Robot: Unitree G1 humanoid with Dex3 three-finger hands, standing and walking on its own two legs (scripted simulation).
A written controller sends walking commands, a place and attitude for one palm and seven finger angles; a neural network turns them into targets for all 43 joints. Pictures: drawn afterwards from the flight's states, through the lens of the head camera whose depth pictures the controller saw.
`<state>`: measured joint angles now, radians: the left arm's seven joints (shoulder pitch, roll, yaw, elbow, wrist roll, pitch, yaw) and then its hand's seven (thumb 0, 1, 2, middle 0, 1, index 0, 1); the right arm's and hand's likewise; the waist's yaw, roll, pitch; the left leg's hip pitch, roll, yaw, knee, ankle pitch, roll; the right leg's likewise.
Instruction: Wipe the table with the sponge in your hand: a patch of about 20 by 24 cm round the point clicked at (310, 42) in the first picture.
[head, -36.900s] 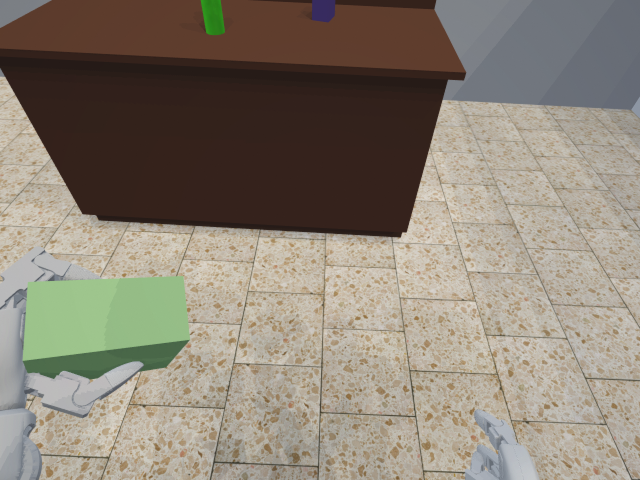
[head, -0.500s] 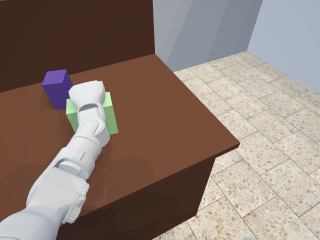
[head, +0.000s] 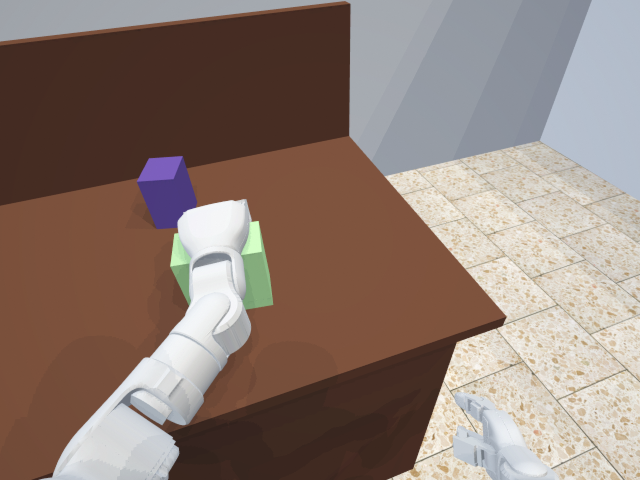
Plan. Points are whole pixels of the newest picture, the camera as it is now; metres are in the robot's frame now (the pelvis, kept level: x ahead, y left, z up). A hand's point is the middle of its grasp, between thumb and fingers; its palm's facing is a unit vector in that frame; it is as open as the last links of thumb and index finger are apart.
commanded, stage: wipe back along the third lane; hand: left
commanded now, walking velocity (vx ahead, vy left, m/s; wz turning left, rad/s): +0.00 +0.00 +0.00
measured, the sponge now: (228, 279) +0.38 +0.18 +0.06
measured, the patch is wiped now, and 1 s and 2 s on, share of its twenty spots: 0.85 0.85 0.85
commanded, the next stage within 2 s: slide back across to the middle lane in 0.68 s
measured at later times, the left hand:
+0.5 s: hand (235, 286) +0.32 +0.15 +0.11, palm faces +0.08 -0.06 -0.99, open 10.3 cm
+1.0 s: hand (236, 300) +0.30 +0.14 +0.11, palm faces +0.11 -0.11 -0.99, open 10.3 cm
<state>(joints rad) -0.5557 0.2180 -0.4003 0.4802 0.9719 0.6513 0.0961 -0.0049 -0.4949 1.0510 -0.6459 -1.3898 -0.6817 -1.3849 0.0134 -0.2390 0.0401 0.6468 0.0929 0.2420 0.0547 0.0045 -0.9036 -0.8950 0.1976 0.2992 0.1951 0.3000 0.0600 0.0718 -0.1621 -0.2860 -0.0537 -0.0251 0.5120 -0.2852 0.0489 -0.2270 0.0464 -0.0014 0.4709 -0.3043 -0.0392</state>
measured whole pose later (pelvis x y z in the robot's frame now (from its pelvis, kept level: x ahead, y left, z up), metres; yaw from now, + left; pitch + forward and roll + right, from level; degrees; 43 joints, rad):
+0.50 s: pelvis -0.03 -0.03 +0.00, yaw -1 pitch +0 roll +1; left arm -0.38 0.28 -0.36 0.31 0.96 0.66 0.07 0.00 -0.49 1.05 -0.64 -1.39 -0.68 -1.38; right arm 0.05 -0.29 0.03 0.67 0.11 0.22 0.03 0.01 -0.90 -0.90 0.20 0.30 0.19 0.30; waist 0.04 0.10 -0.13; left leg -0.23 -0.02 -0.01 0.48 -0.25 0.01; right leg -0.20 0.08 0.01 0.48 -0.28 -0.08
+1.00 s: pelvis -0.02 -0.05 +0.00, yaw -2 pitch -1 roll +1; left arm -0.23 0.31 -0.33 0.10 0.94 0.64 0.05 0.00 -0.49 1.05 -0.64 -1.39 -0.68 -1.38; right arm -0.02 -0.26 0.04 0.66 0.10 0.18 0.03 0.01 -0.90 -0.90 0.20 0.30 0.19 0.30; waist 0.07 0.11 -0.11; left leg -0.19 0.00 0.00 0.47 -0.26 0.00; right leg -0.17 0.10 0.02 0.49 -0.29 -0.10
